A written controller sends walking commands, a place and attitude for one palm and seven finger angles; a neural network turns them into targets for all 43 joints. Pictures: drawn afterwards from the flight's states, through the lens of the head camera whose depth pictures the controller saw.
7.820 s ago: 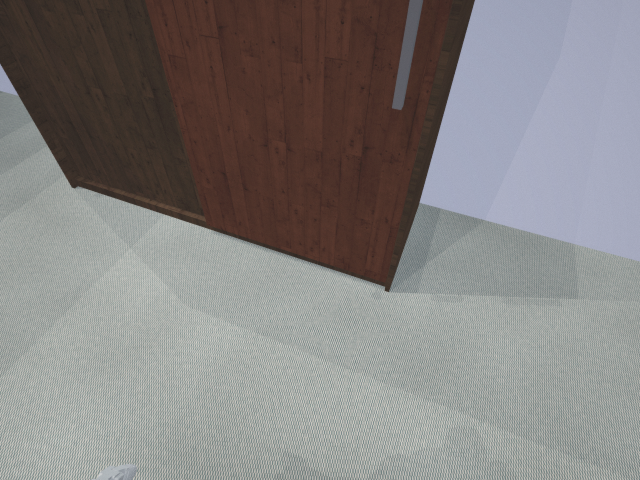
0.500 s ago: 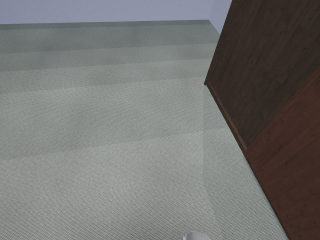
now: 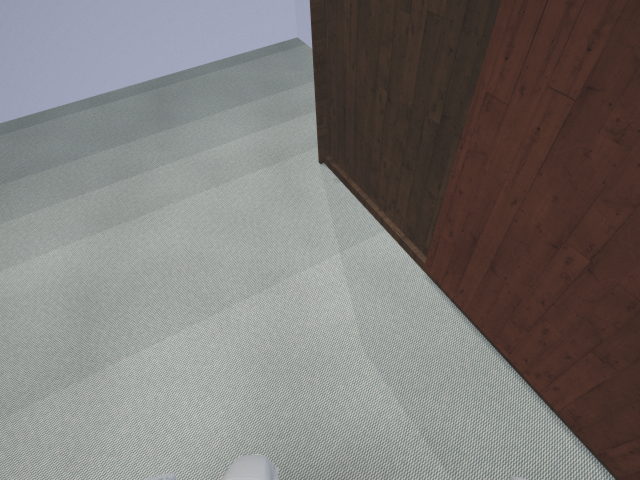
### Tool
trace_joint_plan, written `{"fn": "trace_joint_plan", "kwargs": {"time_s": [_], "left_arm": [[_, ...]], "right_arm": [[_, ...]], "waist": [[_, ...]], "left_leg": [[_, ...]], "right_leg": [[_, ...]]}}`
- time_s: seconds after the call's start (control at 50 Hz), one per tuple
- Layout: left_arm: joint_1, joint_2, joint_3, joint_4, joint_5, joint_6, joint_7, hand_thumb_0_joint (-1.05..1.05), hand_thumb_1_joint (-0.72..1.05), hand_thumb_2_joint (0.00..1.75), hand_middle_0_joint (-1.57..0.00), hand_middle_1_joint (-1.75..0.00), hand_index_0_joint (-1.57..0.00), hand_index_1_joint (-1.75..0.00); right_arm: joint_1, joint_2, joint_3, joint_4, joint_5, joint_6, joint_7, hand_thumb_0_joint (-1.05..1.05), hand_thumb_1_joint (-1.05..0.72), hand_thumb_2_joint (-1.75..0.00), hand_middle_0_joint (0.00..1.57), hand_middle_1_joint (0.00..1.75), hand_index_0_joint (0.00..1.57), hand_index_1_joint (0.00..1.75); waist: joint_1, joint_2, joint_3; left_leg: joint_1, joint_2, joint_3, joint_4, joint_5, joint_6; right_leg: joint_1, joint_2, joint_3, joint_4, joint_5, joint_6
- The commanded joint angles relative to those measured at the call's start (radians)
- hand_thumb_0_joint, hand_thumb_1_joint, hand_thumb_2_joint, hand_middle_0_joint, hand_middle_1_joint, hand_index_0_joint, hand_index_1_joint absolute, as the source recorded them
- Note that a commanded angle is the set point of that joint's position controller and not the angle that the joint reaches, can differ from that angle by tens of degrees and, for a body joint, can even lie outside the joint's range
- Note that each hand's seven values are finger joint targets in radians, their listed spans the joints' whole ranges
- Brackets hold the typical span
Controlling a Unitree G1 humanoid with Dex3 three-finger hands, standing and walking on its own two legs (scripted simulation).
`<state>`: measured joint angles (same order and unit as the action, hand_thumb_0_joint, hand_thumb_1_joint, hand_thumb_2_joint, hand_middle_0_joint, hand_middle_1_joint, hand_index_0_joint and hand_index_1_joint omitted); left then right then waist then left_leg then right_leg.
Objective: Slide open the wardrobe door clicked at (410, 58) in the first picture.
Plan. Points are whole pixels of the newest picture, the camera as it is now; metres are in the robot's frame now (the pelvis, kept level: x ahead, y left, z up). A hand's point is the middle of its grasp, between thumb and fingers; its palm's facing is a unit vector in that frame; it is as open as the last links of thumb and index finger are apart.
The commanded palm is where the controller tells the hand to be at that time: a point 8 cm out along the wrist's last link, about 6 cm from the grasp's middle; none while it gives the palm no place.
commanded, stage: turn to face it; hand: right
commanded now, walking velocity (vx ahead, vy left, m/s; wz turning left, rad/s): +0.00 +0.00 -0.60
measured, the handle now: out of the picture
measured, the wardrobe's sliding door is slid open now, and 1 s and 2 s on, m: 0.00 0.00 0.00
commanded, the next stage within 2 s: take the last steps up to it in 1.44 s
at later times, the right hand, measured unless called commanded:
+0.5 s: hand out of the picture +0.02 -0.15 -0.14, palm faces +0.31 +0.91 -0.28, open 7.4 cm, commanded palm none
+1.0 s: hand out of the picture -0.11 -0.24 -0.17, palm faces +0.60 +0.76 -0.24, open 7.4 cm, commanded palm none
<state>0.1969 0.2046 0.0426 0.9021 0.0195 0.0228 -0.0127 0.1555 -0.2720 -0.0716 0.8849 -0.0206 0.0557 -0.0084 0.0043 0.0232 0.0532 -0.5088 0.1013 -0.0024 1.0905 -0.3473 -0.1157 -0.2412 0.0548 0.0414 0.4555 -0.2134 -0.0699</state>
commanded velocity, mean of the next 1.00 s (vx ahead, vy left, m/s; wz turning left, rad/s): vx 0.00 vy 0.00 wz -0.59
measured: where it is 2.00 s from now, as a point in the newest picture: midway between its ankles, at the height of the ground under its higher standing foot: outside the picture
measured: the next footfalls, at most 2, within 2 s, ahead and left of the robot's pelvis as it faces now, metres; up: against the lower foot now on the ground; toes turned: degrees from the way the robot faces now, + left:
left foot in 0.26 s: +0.06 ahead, +0.16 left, +0.00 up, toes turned -8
right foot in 0.70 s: -0.05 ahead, -0.09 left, +0.00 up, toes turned -32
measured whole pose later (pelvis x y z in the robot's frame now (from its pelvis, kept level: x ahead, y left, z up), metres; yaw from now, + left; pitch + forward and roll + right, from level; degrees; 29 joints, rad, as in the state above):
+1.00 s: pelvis -0.05 +0.00 +0.00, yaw -36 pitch +0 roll +3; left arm 0.18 0.20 0.04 0.90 0.02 0.02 -0.01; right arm 0.17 -0.29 -0.07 0.90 -0.02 0.06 -0.01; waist -0.01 0.03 0.07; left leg -0.52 0.10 0.00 1.14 -0.33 -0.12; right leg -0.23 0.04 0.05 0.44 -0.20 -0.07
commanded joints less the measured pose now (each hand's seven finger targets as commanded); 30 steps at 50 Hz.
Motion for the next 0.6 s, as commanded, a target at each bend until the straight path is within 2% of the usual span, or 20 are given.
{"fn": "trace_joint_plan", "kwargs": {"time_s": [0.0,0.06,0.12,0.16,0.18,0.2,0.22,0.24,0.26,0.28,0.3,0.32,0.36,0.42,0.46,0.52,0.58], "left_arm": [[0.052,0.220,0.067,-0.056,0.002,-0.009,0.018,0.00,0.90,0.90,-0.20,-0.30,-0.20,-0.30],[0.072,0.219,0.071,-0.049,0.005,-0.006,0.019,0.00,0.90,0.90,-0.20,-0.30,-0.20,-0.30],[0.057,0.219,0.077,-0.054,0.007,-0.002,0.020,0.00,0.90,0.90,-0.20,-0.30,-0.20,-0.30],[0.037,0.218,0.080,-0.058,0.003,0.000,0.019,0.00,0.90,0.90,-0.20,-0.30,-0.20,-0.30],[0.030,0.208,0.079,-0.061,-0.001,0.001,0.017,0.00,0.90,0.90,-0.20,-0.30,-0.20,-0.30],[0.033,0.178,0.077,-0.063,-0.010,0.000,0.013,0.00,0.90,0.90,-0.20,-0.30,-0.20,-0.30],[0.062,0.108,0.068,-0.076,-0.019,-0.002,0.008,0.00,0.90,0.90,-0.20,-0.30,-0.20,-0.30],[0.047,0.129,0.074,-0.094,-0.007,0.003,0.012,0.00,0.90,0.90,-0.20,-0.30,-0.20,-0.30],[0.046,0.155,0.084,-0.089,0.001,0.012,0.009,0.00,0.90,0.90,-0.20,-0.30,-0.20,-0.30],[0.054,0.150,0.085,-0.064,0.005,0.027,0.003,0.00,0.90,0.90,-0.20,-0.30,-0.20,-0.30],[0.067,0.144,0.084,-0.042,0.007,0.035,-0.003,0.00,0.90,0.90,-0.20,-0.30,-0.20,-0.30],[0.072,0.144,0.082,-0.030,0.008,0.038,-0.009,0.00,0.90,0.90,-0.20,-0.30,-0.20,-0.30],[0.075,0.126,0.077,-0.023,0.005,0.042,-0.017,0.00,0.90,0.90,-0.20,-0.30,-0.20,-0.30],[0.023,0.125,0.069,-0.034,0.005,0.045,-0.018,0.00,0.90,0.90,-0.20,-0.30,-0.20,-0.30],[-0.025,0.120,0.066,-0.045,0.002,0.046,-0.020,0.00,0.90,0.90,-0.20,-0.30,-0.20,-0.30],[-0.075,0.113,0.055,-0.058,-0.002,0.043,-0.021,0.00,0.90,0.90,-0.20,-0.30,-0.20,-0.30],[-0.093,0.103,0.044,-0.071,-0.008,0.028,-0.021,0.00,0.90,0.90,-0.20,-0.30,-0.20,-0.30]], "right_arm": [[-0.049,-0.076,-0.017,-0.102,0.006,-0.021,-0.012,0.00,-0.90,-0.90,0.20,0.30,0.20,0.30],[-0.082,-0.068,-0.012,-0.122,0.009,-0.027,-0.014,0.00,-0.90,-0.90,0.20,0.30,0.20,0.30],[-0.054,-0.048,-0.007,-0.126,0.016,-0.035,-0.018,0.00,-0.90,-0.90,0.20,0.30,0.20,0.30],[-0.006,-0.060,-0.006,-0.116,0.021,-0.044,-0.020,0.00,-0.90,-0.90,0.20,0.30,0.20,0.30],[0.033,-0.065,-0.010,-0.109,0.022,-0.050,-0.023,0.00,-0.90,-0.90,0.20,0.30,0.20,0.30],[0.075,-0.100,-0.017,-0.098,0.019,-0.060,-0.027,0.00,-0.90,-0.90,0.20,0.30,0.20,0.30],[0.088,-0.187,-0.035,-0.098,0.004,-0.067,-0.035,0.00,-0.90,-0.90,0.20,0.30,0.20,0.30],[0.090,-0.224,-0.036,-0.107,0.000,-0.060,-0.035,0.00,-0.90,-0.90,0.20,0.30,0.20,0.30],[0.053,-0.197,-0.028,-0.120,0.004,-0.054,-0.036,0.00,-0.90,-0.90,0.20,0.30,0.20,0.30],[-0.008,-0.146,-0.025,-0.124,0.006,-0.059,-0.037,0.00,-0.90,-0.90,0.20,0.30,0.20,0.30],[-0.046,-0.127,-0.017,-0.128,0.008,-0.058,-0.032,0.00,-0.90,-0.90,0.20,0.30,0.20,0.30],[-0.062,-0.101,-0.007,-0.130,0.008,-0.060,-0.028,0.00,-0.90,-0.90,0.20,0.30,0.20,0.30],[-0.032,-0.086,-0.003,-0.114,0.006,-0.066,-0.026,0.00,-0.90,-0.90,0.20,0.30,0.20,0.30],[0.046,-0.099,-0.008,-0.090,0.001,-0.067,-0.028,0.00,-0.90,-0.90,0.20,0.30,0.20,0.30],[0.083,-0.113,-0.012,-0.072,-0.003,-0.064,-0.026,0.00,-0.90,-0.90,0.20,0.30,0.20,0.30],[0.104,-0.143,-0.020,-0.061,-0.009,-0.057,-0.024,0.00,-0.90,-0.90,0.20,0.30,0.20,0.30],[0.111,-0.169,-0.032,-0.052,-0.014,-0.052,-0.021,0.00,-0.90,-0.90,0.20,0.30,0.20,0.30]], "waist": [[0.035,-0.153,-0.065],[0.045,-0.176,-0.073],[0.032,-0.181,-0.113],[0.009,-0.174,-0.135],[-0.010,-0.162,-0.159],[-0.030,-0.088,-0.178],[-0.034,0.185,-0.197],[-0.038,0.243,-0.164],[-0.016,0.133,-0.113],[0.010,0.161,-0.069],[0.029,0.159,-0.032],[0.038,0.144,-0.005],[0.036,0.142,0.005],[0.000,0.173,-0.011],[-0.020,0.170,-0.007],[-0.034,0.177,-0.012],[-0.046,0.217,-0.052]], "left_leg": [[-0.051,-0.010,-0.017,-0.087,-0.032,0.001],[-0.018,-0.036,-0.020,-0.181,-0.074,0.010],[0.099,-0.075,-0.010,-0.325,-0.080,0.027],[0.220,-0.098,0.000,-0.485,-0.010,0.034],[0.322,-0.090,0.003,-0.612,0.085,0.038],[0.476,-0.024,-0.046,-0.742,0.178,0.050],[0.635,0.238,-0.284,-0.816,0.191,0.135],[0.510,0.414,-0.410,-0.824,0.262,0.247],[0.383,0.403,-0.335,-0.823,0.242,0.280],[0.317,0.331,-0.258,-0.839,0.164,0.254],[0.291,0.271,-0.196,-0.835,0.140,0.229],[0.279,0.231,-0.116,-0.818,0.177,0.214],[0.291,0.202,-0.029,-0.803,0.242,0.195],[0.361,0.214,0.002,-0.787,0.301,0.207],[0.376,0.228,0.021,-0.782,0.323,0.212],[0.374,0.251,0.056,-0.757,0.368,0.225],[0.405,0.273,0.081,-0.697,0.455,0.231]], "right_leg": [[0.101,-0.265,0.315,-0.136,0.256,-0.103],[0.103,-0.262,0.376,-0.109,0.305,-0.116],[0.073,-0.238,0.398,-0.063,0.398,-0.109],[0.027,-0.208,0.401,-0.013,0.452,-0.083],[-0.017,-0.180,0.394,0.019,0.404,-0.052],[-0.127,-0.132,0.351,0.078,0.241,0.001],[-0.334,-0.014,0.174,0.267,-0.129,0.080],[-0.373,0.042,0.053,0.489,-0.386,0.117],[-0.341,-0.002,0.078,0.636,-0.354,0.111],[-0.340,-0.036,0.083,0.702,-0.296,0.112],[-0.343,-0.047,0.054,0.758,-0.238,0.122],[-0.342,-0.064,0.030,0.790,-0.181,0.131],[-0.347,-0.072,0.004,0.790,-0.132,0.143],[-0.346,-0.087,-0.022,0.714,-0.143,0.159],[-0.325,-0.090,-0.045,0.637,-0.170,0.162],[-0.269,-0.096,-0.086,0.506,-0.204,0.158],[-0.196,-0.088,-0.126,0.351,-0.237,0.143]]}}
